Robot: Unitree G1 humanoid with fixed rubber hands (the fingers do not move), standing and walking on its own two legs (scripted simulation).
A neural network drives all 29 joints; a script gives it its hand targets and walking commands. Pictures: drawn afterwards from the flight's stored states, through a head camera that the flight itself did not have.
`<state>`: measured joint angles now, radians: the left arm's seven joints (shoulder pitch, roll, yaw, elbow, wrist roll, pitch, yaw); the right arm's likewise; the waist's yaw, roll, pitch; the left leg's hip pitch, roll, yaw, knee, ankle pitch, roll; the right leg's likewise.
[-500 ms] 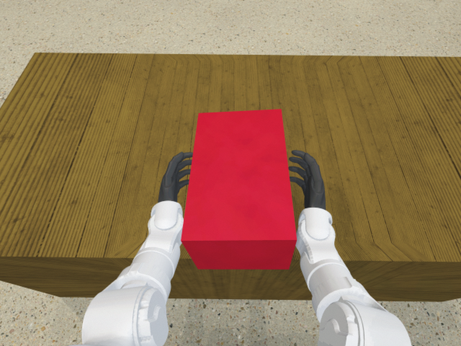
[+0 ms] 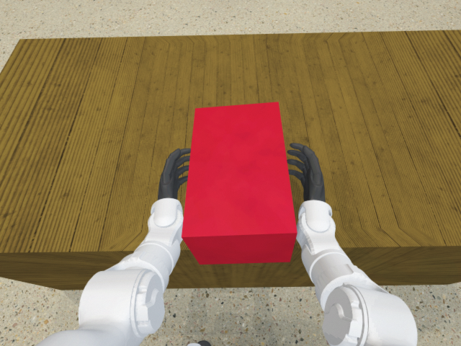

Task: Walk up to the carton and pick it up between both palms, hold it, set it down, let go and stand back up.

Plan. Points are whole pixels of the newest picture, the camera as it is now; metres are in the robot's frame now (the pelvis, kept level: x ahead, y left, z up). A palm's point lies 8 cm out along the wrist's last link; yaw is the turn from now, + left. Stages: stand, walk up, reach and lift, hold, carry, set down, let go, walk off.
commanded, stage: set down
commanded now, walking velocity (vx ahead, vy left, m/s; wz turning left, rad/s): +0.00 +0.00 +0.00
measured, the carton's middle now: (240, 181) +0.43 +0.01 -0.04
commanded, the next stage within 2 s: none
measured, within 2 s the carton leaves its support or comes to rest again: rests again in 0.50 s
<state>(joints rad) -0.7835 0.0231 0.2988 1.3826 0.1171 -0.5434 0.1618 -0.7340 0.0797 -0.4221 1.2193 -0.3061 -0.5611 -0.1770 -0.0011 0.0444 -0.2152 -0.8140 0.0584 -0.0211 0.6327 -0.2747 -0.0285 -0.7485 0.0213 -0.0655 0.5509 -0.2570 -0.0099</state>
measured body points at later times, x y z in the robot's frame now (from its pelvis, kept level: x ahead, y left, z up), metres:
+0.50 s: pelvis -0.02 +0.00 -0.02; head +0.10 +0.00 +0.41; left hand +0.40 +0.14 -0.03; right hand +0.40 -0.12 -0.03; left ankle -0.01 +0.13 -0.72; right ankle -0.02 -0.12 -0.72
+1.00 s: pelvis -0.04 +0.01 -0.02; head +0.05 +0.02 +0.42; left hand +0.43 +0.16 +0.04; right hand +0.43 -0.15 +0.05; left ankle -0.01 +0.13 -0.72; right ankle -0.02 -0.12 -0.72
